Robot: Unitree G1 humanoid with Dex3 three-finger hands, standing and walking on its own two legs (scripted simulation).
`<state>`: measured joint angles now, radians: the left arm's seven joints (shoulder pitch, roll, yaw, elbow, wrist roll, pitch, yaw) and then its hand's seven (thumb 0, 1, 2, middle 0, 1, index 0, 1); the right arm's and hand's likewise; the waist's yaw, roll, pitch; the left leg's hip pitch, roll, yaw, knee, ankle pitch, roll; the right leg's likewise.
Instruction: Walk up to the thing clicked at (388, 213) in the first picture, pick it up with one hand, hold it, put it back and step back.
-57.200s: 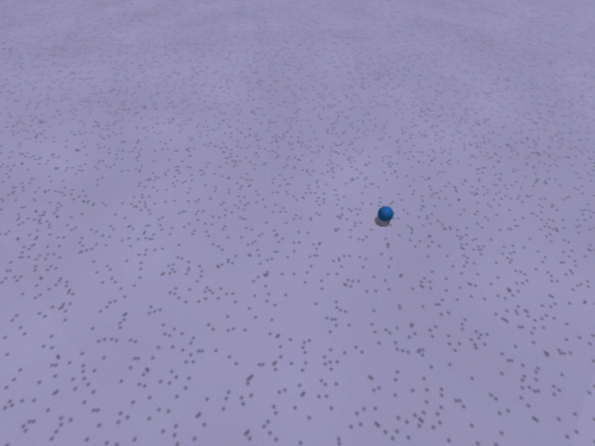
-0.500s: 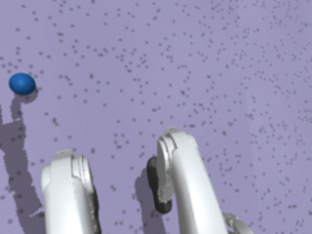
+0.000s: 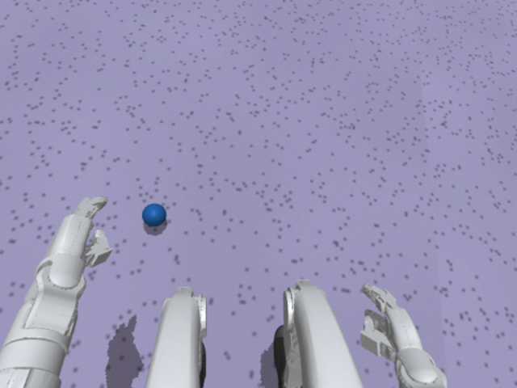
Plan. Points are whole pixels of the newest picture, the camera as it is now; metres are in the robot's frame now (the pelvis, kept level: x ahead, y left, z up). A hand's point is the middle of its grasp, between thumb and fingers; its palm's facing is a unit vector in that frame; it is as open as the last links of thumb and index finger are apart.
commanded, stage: home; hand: left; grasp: from above
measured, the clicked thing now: (154, 215) +0.55 +0.24 -0.51
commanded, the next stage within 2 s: none
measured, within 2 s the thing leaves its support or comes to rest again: neither
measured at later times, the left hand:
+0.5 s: hand (75, 297) +0.25 +0.18 +0.09, palm faces +0.09 -0.97 -0.22, open 7.4 cm
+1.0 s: hand (49, 333) +0.22 +0.18 +0.13, palm faces +0.10 -0.97 -0.20, open 7.4 cm
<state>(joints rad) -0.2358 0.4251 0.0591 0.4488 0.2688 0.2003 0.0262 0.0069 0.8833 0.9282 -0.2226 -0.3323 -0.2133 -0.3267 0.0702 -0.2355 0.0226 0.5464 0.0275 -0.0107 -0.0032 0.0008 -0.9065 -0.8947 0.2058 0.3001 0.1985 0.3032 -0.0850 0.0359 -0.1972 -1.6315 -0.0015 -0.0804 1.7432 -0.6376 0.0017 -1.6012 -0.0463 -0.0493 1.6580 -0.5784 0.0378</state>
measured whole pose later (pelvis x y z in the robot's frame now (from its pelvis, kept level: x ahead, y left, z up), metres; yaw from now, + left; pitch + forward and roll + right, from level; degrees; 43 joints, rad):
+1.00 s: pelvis +0.07 +0.00 +0.18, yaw +3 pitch +9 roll -3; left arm 0.50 0.23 0.03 -0.12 -0.05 0.46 0.02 0.01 0.91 0.90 -0.20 -0.30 -0.20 -0.29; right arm 0.26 -0.22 0.04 0.54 0.00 -0.24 -0.18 0.01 -0.90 -0.89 0.21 0.30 0.20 0.30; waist -0.03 0.04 -0.15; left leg -0.67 0.02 -0.07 1.01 -0.50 -0.01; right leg -0.64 -0.03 -0.07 0.92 -0.44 0.03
